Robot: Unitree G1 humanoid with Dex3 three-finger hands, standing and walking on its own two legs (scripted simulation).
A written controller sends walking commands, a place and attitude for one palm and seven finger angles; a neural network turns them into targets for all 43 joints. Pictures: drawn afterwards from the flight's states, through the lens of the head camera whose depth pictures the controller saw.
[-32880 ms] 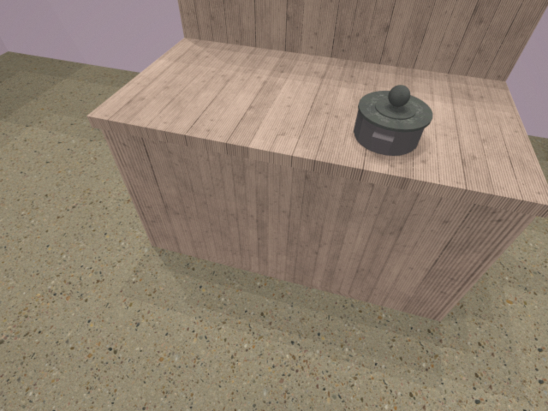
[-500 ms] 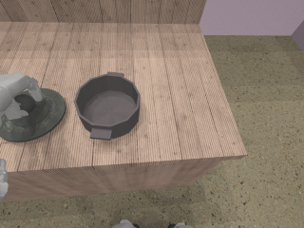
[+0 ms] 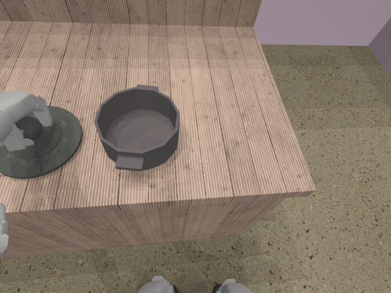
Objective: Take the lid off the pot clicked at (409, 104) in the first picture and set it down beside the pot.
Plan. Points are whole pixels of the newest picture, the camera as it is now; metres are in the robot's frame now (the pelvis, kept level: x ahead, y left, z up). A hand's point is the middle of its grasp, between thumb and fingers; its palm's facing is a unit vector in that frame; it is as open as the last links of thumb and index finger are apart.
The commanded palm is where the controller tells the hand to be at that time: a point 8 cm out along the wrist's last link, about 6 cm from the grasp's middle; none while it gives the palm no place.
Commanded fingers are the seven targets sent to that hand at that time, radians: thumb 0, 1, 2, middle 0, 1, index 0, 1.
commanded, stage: open the fingers wide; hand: left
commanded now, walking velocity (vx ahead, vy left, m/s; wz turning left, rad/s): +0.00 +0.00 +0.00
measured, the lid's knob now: (27, 128) +0.45 +0.35 +0.01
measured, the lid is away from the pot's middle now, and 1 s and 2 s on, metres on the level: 0.23 0.24 0.24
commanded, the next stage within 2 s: raise the empty hand in 0.86 s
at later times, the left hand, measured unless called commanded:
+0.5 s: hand (16, 136) +0.43 +0.36 +0.02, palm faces -0.44 -0.11 -0.89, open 9.2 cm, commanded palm +0.45 +0.34 +0.09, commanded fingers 0.00 -0.01 0.73 -0.39 -0.82 -0.40 -0.83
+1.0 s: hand (20, 135) +0.43 +0.35 +0.02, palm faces -0.41 -0.09 -0.91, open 11.0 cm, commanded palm +0.44 +0.34 +0.09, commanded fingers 0.00 -0.07 0.78 -0.41 -0.75 -0.41 -0.75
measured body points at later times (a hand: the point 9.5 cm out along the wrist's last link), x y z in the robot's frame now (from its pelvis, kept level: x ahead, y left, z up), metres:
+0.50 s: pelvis +0.01 +0.02 +0.00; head +0.10 +0.05 +0.44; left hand +0.44 +0.36 +0.07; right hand +0.03 -0.27 -0.10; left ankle +0.02 +0.04 -0.71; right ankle +0.02 -0.17 -0.70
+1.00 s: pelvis +0.01 +0.03 +0.01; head +0.10 +0.06 +0.45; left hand +0.45 +0.36 +0.07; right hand +0.06 -0.25 -0.11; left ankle +0.02 +0.04 -0.71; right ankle +0.02 -0.17 -0.70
